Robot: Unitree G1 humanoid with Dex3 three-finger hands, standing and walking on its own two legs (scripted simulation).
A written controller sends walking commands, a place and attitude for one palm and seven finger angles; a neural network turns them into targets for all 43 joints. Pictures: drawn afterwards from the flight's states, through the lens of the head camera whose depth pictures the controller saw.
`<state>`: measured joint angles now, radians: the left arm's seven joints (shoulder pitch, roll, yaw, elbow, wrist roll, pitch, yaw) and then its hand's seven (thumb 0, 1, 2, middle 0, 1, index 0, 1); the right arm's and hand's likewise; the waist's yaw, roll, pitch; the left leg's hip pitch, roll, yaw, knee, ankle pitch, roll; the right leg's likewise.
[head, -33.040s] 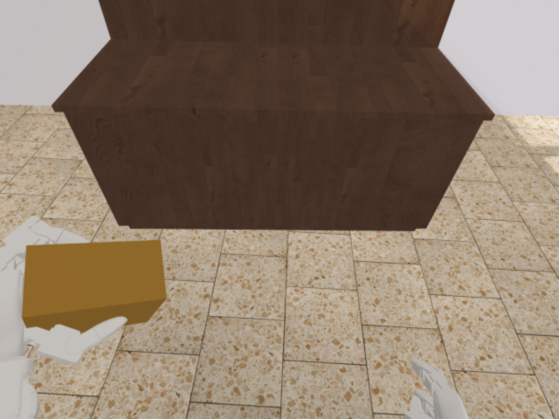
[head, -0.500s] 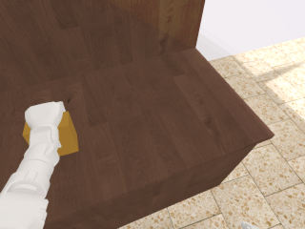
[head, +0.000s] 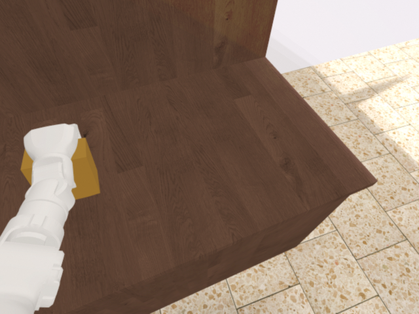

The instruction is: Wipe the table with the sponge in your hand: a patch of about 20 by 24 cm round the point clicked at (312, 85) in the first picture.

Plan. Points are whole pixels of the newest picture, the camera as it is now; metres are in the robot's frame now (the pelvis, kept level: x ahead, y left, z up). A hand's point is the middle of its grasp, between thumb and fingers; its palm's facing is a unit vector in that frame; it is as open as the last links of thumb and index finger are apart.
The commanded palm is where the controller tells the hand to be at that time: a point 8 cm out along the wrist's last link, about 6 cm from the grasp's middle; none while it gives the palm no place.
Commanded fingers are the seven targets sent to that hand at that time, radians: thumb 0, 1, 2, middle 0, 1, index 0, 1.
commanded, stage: slide across to the middle lane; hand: left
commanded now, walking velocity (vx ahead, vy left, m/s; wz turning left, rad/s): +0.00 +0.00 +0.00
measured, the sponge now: (68, 178) +0.39 +0.33 -0.03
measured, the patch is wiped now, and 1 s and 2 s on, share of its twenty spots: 0.15 0.35 0.50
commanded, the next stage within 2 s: wipe back along the middle lane in 0.54 s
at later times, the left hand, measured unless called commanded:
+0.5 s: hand (95, 150) +0.43 +0.26 +0.03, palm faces -0.09 +0.01 -1.00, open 10.4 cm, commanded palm +0.41 +0.24 +0.07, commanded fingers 0.00 0.10 1.30 -1.20 -1.60 -1.20 -1.60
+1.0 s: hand (108, 161) +0.40 +0.23 +0.03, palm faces -0.06 +0.00 -1.00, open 10.4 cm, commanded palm +0.37 +0.22 +0.06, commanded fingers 0.00 0.10 1.30 -1.20 -1.60 -1.20 -1.60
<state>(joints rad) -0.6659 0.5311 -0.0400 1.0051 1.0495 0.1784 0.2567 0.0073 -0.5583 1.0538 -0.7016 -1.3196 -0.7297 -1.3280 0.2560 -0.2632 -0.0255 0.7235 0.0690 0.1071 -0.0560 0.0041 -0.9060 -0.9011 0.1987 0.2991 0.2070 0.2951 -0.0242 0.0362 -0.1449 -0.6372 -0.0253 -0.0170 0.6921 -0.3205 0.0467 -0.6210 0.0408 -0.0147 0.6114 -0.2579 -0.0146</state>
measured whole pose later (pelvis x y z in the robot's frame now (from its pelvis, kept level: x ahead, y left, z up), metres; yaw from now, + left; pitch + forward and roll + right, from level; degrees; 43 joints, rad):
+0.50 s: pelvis +0.02 +0.00 +0.01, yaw +0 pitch +13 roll -2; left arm -0.70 0.36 -0.13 1.01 1.02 0.32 0.32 0.00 -0.54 1.05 -0.68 -1.34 -0.71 -1.35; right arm 0.18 -0.23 -0.02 0.75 0.06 0.13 -0.03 0.00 -0.91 -0.90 0.20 0.30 0.21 0.30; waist -0.02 0.04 -0.14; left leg -0.53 -0.03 -0.01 0.61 -0.31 0.05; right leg -0.52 0.03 -0.01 0.55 -0.26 -0.01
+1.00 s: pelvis +0.02 -0.01 +0.01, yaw +0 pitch +11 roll -1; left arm -0.56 0.28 -0.19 0.86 1.00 0.43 0.33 0.00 -0.53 1.05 -0.66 -1.36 -0.69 -1.37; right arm 0.16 -0.25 -0.02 0.74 0.07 0.17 -0.03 0.01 -0.91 -0.90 0.20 0.30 0.20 0.29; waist 0.00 0.04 -0.14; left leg -0.45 -0.03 -0.01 0.56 -0.30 0.03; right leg -0.45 0.04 0.00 0.52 -0.25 -0.03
